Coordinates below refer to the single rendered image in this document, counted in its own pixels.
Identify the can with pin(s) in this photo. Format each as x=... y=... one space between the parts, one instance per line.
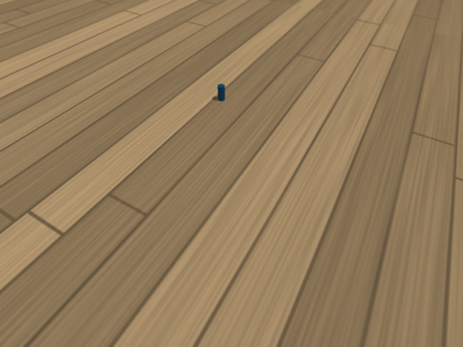
x=221 y=92

